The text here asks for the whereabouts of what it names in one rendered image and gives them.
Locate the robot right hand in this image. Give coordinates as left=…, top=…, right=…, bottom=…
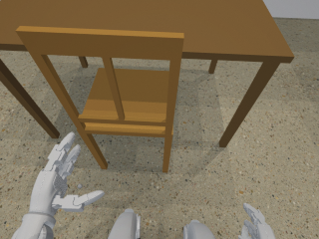
left=238, top=203, right=276, bottom=239

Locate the table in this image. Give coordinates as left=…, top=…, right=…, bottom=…
left=0, top=0, right=295, bottom=147

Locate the chair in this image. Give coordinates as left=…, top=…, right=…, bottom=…
left=16, top=26, right=184, bottom=173

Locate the robot left forearm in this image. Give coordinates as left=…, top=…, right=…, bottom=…
left=11, top=212, right=56, bottom=239

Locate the robot left hand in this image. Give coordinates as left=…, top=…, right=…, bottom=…
left=29, top=131, right=105, bottom=216

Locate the right robot thigh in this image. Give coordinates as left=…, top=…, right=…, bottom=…
left=183, top=222, right=216, bottom=239

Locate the robot left shin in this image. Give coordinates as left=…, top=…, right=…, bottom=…
left=125, top=208, right=135, bottom=213

